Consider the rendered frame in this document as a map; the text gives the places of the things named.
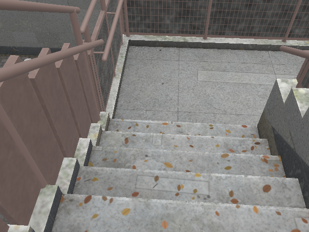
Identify stairs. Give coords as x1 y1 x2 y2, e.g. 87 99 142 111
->
51 119 309 232

